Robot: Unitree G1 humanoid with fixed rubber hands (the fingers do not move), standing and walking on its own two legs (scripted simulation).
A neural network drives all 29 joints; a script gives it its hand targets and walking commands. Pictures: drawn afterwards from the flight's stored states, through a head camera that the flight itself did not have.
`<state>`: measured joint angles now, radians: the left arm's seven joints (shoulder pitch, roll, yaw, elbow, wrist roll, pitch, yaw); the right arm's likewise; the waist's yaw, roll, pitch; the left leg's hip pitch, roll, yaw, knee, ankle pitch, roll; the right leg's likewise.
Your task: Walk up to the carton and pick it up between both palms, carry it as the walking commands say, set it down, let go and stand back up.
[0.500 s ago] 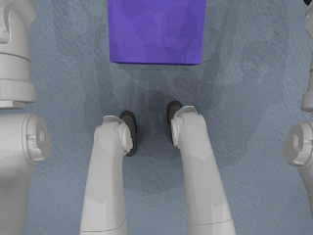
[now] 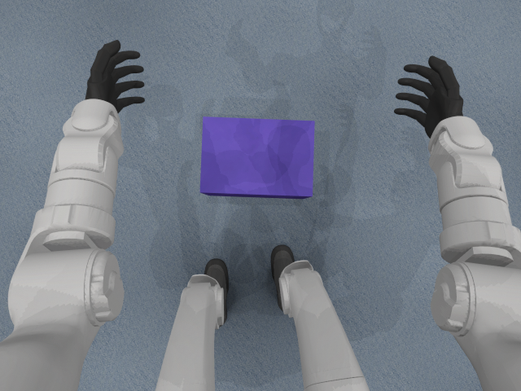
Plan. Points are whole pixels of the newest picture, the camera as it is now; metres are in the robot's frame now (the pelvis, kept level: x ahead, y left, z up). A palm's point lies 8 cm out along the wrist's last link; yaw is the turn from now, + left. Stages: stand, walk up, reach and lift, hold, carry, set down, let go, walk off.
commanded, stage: let go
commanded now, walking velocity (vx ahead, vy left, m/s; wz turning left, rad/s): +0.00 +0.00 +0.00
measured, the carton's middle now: (257, 161) +0.49 -0.04 -0.58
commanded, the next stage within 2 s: stand in 1.16 s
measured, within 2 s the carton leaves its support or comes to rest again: neither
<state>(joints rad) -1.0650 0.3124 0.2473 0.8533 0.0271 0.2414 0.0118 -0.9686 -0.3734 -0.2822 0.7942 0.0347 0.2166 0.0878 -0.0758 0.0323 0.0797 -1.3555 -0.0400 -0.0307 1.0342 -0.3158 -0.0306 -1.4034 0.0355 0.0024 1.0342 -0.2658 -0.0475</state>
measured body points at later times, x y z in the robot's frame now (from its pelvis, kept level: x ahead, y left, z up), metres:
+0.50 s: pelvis +0.07 +0.00 +0.08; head +0.22 +0.00 +0.51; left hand +0.37 +0.22 -0.02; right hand +0.31 -0.25 -0.01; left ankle +0.07 +0.13 -0.63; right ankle +0.09 -0.09 -0.63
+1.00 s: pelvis +0.07 +0.04 +0.10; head +0.10 +0.02 +0.55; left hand +0.25 +0.26 +0.03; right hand +0.24 -0.20 +0.02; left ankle +0.07 +0.13 -0.63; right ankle +0.09 -0.09 -0.63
